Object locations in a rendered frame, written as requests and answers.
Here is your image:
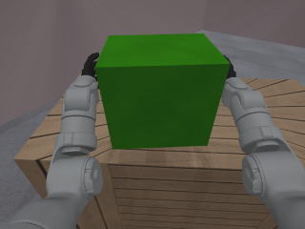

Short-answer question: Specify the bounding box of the left robot hand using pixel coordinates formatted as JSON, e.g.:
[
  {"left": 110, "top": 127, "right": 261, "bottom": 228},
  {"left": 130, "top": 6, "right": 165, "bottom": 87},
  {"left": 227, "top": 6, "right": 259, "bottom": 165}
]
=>
[{"left": 81, "top": 52, "right": 99, "bottom": 89}]

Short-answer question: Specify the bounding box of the carton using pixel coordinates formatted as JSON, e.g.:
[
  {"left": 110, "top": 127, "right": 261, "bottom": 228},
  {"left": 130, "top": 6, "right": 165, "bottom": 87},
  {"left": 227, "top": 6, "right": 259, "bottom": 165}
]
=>
[{"left": 94, "top": 33, "right": 231, "bottom": 150}]

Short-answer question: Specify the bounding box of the right robot upper arm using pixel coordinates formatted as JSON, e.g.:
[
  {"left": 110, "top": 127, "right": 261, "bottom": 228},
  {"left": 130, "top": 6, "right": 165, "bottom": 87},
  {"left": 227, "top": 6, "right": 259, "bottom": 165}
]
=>
[{"left": 242, "top": 150, "right": 305, "bottom": 229}]

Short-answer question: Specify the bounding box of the left robot upper arm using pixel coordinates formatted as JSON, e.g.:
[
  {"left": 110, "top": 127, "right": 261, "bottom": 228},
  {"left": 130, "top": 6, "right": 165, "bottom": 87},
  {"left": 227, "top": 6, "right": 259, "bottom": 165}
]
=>
[{"left": 0, "top": 156, "right": 103, "bottom": 229}]

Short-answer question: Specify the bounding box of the right robot forearm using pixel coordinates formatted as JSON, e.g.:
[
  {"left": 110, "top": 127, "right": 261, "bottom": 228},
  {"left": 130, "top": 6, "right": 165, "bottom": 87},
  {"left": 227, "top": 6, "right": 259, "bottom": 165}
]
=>
[{"left": 221, "top": 77, "right": 305, "bottom": 175}]

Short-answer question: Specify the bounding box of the left robot forearm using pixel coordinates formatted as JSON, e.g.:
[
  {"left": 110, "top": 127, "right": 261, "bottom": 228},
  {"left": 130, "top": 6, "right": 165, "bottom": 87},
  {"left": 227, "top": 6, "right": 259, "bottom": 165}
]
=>
[{"left": 46, "top": 74, "right": 99, "bottom": 193}]

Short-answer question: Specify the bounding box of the pedestal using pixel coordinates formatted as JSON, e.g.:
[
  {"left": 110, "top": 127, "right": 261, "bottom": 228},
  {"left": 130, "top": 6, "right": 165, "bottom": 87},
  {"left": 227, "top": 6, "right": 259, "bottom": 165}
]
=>
[{"left": 13, "top": 73, "right": 305, "bottom": 229}]

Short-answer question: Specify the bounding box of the right robot hand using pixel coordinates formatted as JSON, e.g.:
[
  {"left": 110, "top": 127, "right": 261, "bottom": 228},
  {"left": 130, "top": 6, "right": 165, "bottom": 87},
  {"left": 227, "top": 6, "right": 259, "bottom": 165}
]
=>
[{"left": 223, "top": 55, "right": 236, "bottom": 79}]

